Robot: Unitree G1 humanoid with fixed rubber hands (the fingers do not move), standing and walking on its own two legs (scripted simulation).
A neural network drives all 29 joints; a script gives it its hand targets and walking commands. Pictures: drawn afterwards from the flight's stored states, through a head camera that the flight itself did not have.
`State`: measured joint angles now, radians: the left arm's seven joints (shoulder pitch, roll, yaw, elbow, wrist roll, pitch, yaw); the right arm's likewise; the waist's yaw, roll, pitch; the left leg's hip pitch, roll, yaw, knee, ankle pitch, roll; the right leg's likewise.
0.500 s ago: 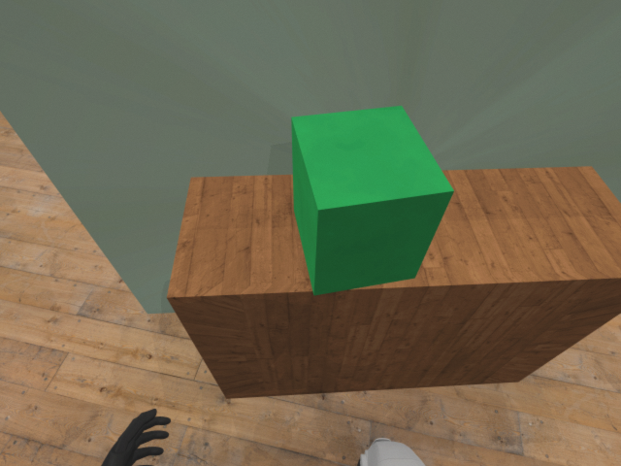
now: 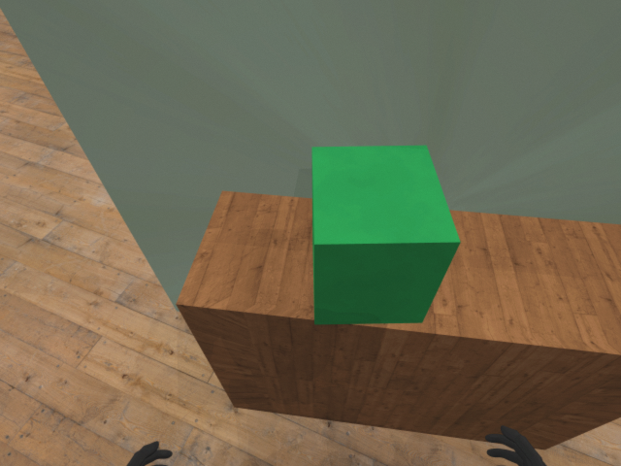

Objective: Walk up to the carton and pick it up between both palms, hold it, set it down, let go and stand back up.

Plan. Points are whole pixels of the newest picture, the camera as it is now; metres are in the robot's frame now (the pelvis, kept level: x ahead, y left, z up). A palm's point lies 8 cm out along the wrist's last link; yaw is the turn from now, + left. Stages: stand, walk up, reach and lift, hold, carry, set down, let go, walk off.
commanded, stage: walk up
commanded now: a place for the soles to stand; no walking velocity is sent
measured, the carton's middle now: (368, 237) +0.46 -0.07 -0.01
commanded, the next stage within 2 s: reach and lift in 1.20 s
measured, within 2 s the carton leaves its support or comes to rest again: neither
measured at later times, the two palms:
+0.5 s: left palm out of the picture +0.09 +0.30 -0.09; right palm out of the picture +0.14 -0.24 -0.08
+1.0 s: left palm out of the picture +0.09 +0.29 -0.10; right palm (524, 438) +0.18 -0.25 -0.08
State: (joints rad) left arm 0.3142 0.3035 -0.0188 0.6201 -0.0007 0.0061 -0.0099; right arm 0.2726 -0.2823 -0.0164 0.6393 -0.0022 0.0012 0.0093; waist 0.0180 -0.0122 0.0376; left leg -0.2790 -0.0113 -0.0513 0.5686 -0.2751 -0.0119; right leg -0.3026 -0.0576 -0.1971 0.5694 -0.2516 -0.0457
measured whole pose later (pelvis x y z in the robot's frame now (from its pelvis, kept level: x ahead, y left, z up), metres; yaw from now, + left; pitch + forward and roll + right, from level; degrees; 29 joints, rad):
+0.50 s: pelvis +0.01 +0.01 +0.00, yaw +4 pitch +0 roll -1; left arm 0.31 0.34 -0.01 0.61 0.01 0.02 -0.02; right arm 0.30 -0.29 -0.01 0.64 -0.01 -0.01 0.01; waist 0.01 -0.01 0.01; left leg -0.30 -0.05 -0.12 0.60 -0.29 0.01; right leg -0.28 -0.09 -0.26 0.57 -0.27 -0.02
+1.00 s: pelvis +0.02 +0.00 -0.01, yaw +6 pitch +0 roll -1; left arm 0.29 0.36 -0.01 0.63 0.01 0.04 -0.03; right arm 0.30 -0.31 -0.02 0.56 -0.01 0.00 -0.02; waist 0.02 0.00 0.02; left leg -0.31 -0.05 -0.16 0.65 -0.33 -0.01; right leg -0.27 -0.10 -0.30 0.62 -0.33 -0.04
